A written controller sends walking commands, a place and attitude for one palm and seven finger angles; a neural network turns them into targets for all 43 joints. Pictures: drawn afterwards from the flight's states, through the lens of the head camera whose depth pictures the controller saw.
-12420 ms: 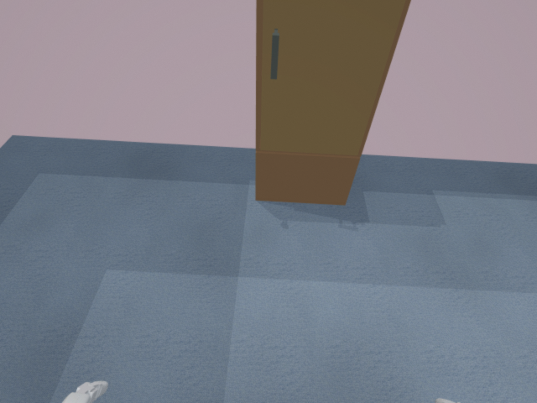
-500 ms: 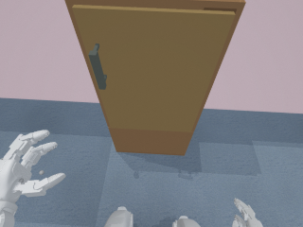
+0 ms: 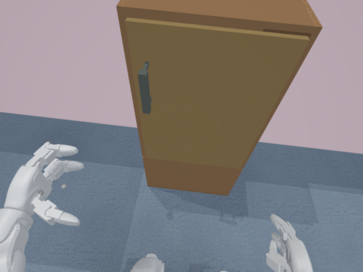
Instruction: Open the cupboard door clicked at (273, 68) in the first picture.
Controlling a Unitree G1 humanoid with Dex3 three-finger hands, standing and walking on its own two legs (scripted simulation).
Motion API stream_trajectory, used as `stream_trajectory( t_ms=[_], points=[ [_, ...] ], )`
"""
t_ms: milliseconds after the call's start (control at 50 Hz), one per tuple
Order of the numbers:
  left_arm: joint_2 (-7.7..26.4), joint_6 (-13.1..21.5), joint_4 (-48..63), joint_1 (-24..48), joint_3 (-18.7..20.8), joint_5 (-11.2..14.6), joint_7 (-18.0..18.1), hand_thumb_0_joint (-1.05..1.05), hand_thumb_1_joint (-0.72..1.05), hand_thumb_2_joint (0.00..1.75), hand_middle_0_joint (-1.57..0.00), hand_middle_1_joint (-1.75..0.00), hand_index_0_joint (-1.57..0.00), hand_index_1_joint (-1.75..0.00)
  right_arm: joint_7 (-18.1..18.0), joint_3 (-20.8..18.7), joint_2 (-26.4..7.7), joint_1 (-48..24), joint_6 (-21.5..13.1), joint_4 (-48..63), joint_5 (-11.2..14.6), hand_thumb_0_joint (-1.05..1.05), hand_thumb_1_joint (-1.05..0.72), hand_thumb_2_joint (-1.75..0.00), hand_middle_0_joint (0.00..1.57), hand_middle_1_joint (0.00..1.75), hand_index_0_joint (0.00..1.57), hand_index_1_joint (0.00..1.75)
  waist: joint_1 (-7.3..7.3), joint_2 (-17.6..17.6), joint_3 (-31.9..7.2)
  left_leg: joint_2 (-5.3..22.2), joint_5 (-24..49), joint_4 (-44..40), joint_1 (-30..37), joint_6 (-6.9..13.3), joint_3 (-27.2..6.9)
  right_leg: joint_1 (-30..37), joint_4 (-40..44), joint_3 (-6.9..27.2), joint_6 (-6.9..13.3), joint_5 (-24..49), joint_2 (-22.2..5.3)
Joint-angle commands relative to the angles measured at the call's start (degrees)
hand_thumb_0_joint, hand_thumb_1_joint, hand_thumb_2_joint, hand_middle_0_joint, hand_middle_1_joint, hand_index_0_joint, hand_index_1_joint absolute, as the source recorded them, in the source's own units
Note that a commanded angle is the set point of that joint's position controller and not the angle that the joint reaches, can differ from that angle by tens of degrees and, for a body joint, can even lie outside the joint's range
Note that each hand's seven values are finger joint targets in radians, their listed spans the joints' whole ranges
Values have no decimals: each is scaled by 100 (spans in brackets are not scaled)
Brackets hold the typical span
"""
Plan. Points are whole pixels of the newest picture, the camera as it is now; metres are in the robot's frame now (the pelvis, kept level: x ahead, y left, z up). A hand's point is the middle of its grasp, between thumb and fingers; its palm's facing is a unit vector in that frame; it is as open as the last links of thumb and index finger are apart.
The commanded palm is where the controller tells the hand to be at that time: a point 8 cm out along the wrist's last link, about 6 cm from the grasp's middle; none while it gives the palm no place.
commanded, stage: raise the hand with hooked fingers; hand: left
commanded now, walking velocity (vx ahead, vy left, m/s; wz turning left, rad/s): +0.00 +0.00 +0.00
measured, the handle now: (146, 88) +0.56 +0.14 +0.06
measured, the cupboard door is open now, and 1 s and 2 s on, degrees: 0 0 0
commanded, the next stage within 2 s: move the hooked fingers beside the handle in 0.72 s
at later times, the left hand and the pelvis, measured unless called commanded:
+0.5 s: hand (75, 165) +0.30 +0.24 +0.07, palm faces -0.02 -1.00 -0.02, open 14.0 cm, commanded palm +0.27 +0.29 +0.08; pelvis +0.01 -0.03 +0.01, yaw -1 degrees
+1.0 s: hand (84, 163) +0.31 +0.23 +0.07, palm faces -0.01 -1.00 -0.02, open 14.0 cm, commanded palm +0.29 +0.28 +0.08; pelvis +0.00 -0.04 +0.00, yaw +0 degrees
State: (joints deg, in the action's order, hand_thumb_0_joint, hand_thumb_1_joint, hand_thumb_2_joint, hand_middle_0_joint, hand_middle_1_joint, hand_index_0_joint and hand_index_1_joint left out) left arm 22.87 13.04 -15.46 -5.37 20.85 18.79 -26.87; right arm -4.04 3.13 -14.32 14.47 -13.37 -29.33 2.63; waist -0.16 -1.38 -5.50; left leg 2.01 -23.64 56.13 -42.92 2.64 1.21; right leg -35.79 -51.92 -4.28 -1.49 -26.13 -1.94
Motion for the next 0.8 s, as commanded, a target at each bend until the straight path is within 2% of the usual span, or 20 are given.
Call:
stream_trajectory(
  t_ms=[0, 20, 60, 80, 140, 180, 200, 220, 280, 320, 380, 400, 480, 540, 580, 620, 680, 700, 760, 780],
  points=[
    [1449, 675, 1416, 1427, 726, 191, -16, 0, -50, 30, -30, -120, -30, -120, -93, -485, -1015, 60, -243, 611, -31, 0, -90, -90, 20, 30, 20, 30, 86, -663, -1438, 3, 1195, -1241, 2134, -292, -723, -351, 532, -121, 333, 784, 437],
    [1472, 725, 1386, 1449, 770, 200, -15, 0, -50, 30, -30, -120, -30, -120, -93, -482, -1011, 50, -244, 594, -33, 0, -90, -90, 20, 30, 20, 30, 54, -790, -1480, 11, 1240, -1254, 2195, -315, -740, -353, 523, -111, 335, 775, 424],
    [1648, 697, 1107, 1485, 921, 209, -44, 0, -50, 30, -30, -120, -30, -120, -105, -471, -1041, 77, -209, 528, -51, 0, -90, -90, 20, 30, 20, 30, 61, -665, -1389, -13, 1332, -1217, 2072, -288, -696, -260, 579, -91, 339, 872, 438],
    [1521, 645, 924, 1499, 841, 240, -113, 0, -50, 30, -30, -120, -30, -120, -110, -464, -1023, 69, -175, 509, -26, 0, -90, -90, 20, 30, 20, 30, 103, -610, -1347, -19, 1340, -1227, 2050, -273, -646, -221, 633, -99, 322, 904, 430],
    [1574, 446, 590, 1638, 813, 243, -275, 0, -50, 30, -30, -120, -30, -120, -139, -473, -1049, 48, -108, 491, 16, 0, -90, -90, 20, 30, 20, 30, 94, -702, -1267, -37, 1289, -1263, 1966, -246, -569, -142, 723, -83, 318, 941, 408],
    [1620, 306, 441, 1781, 805, 260, -397, 0, -50, 30, -30, -120, -30, -120, -145, -469, -1061, 93, -70, 498, 22, 0, -90, -90, 20, 30, 20, 30, 87, -736, -1370, -60, 1448, -1260, 2029, -234, -519, -46, 769, -78, 325, 1070, 419],
    [1671, 264, 419, 1811, 823, 276, -448, 0, -50, 30, -30, -120, -30, -120, -147, -483, -1070, 95, -56, 503, 25, 0, -90, -90, 20, 30, 20, 30, 94, -675, -1354, -65, 1484, -1247, 2020, -219, -492, -8, 809, -69, 316, 1137, 413],
    [1574, 255, 402, 1719, 776, 314, -489, 0, -50, 30, -30, -120, -30, -120, -141, -494, -1054, 109, -57, 519, 26, 0, -90, -90, 20, 30, 20, 30, 82, -598, -1412, -69, 1598, -1230, 2063, -205, -477, 29, 822, -75, 313, 1230, 418],
    [1569, 293, 348, 1453, 823, 363, -531, 0, -50, 30, -30, -120, -30, -120, -89, -517, -1059, 152, -58, 570, 10, 0, -90, -90, 20, 30, 20, 30, 20, -453, -1491, -103, 1947, -1147, 1991, -179, -398, 205, 792, -48, 315, 1577, 438],
    [1601, 355, 301, 1428, 905, 391, -482, 0, -50, 30, -30, -120, -30, -120, -58, -536, -1065, 159, -18, 573, 4, 0, -90, -90, 20, 30, 20, 30, 25, -253, -1384, -117, 1824, -1138, 1831, -168, -364, 193, 796, -48, 295, 1577, 440],
    [1717, 482, 173, 1547, 1069, 433, -408, 0, -50, 30, -30, -120, -30, -120, -46, -535, -1066, 171, 25, 565, -12, 0, -90, -90, 20, 30, 20, 30, 37, -180, -1262, -153, 1580, -1117, 1618, -149, -274, 249, 822, 15, 288, 1514, 432],
    [1706, 540, 221, 1573, 1073, 433, -386, 0, -50, 30, -30, -120, -30, -120, -42, -544, -1049, 160, 38, 566, -3, 0, -90, -90, 20, 30, 20, 30, 20, -340, -1296, -162, 1570, -1108, 1634, -152, -247, 262, 820, 45, 289, 1515, 418],
    [1784, 711, 449, 1675, 1082, 385, -346, 0, -50, 30, -30, -120, -30, -120, -53, -548, -1016, 178, 50, 551, -15, 0, -90, -90, 20, 30, 20, 30, 60, -440, -1538, -174, 1614, -1020, 1679, -106, -174, 419, 830, 164, 269, 1646, 397],
    [1741, 822, 591, 1666, 989, 344, -349, 0, -50, 30, -30, -120, -30, -120, -54, -547, -982, 157, 38, 518, 0, 0, -90, -90, 20, 30, 20, 30, 77, -686, -1593, -161, 1639, -1005, 1771, -106, -171, 382, 824, 175, 266, 1655, 387],
    [1768, 797, 421, 1666, 1005, 363, -379, 0, -50, 30, -30, -120, -30, -120, -70, -529, -986, 143, 47, 484, 1, 0, -90, -90, 20, 30, 20, 30, 102, -586, -1451, -162, 1529, -995, 1660, -95, -163, 395, 868, 216, 259, 1624, 391],
    [1695, 767, 277, 1635, 1010, 434, -410, 0, -50, 30, -30, -120, -30, -120, -94, -545, -993, 128, 59, 465, 23, 0, -90, -90, 20, 30, 20, 30, 126, -290, -1406, -170, 1407, -993, 1540, -83, -141, 428, 943, 268, 206, 1584, 367],
    [1687, 688, 40, 1729, 967, 440, -459, 0, -50, 30, -30, -120, -30, -120, -117, -507, -994, 102, 73, 457, 32, 0, -90, -90, 20, 30, 20, 30, 140, -272, -1166, -178, 1290, -1012, 1423, -83, -142, 377, 984, 293, 212, 1486, 356],
    [1656, 674, 26, 1726, 946, 449, -480, 0, -50, 30, -30, -120, -30, -120, -114, -513, -986, 79, 71, 461, 38, 0, -90, -90, 20, 30, 20, 30, 123, -306, -1176, -181, 1244, -1019, 1410, -88, -136, 378, 1004, 312, 200, 1438, 336],
    [1668, 678, -18, 1758, 947, 460, -489, 0, -50, 30, -30, -120, -30, -120, -126, -523, -998, 98, 69, 484, 31, 0, -90, -90, 20, 30, 20, 30, 118, -49, -1235, -184, 1328, -958, 1361, -67, -124, 504, 1011, 386, 192, 1556, 327],
    [1610, 688, -65, 1742, 887, 441, -520, 0, -50, 30, -30, -120, -30, -120, -120, -510, -983, 83, 67, 483, 41, 0, -90, -90, 20, 30, 20, 30, 125, -140, -1279, -188, 1287, -962, 1359, -74, -110, 487, 1020, 412, 175, 1520, 315]
  ],
)
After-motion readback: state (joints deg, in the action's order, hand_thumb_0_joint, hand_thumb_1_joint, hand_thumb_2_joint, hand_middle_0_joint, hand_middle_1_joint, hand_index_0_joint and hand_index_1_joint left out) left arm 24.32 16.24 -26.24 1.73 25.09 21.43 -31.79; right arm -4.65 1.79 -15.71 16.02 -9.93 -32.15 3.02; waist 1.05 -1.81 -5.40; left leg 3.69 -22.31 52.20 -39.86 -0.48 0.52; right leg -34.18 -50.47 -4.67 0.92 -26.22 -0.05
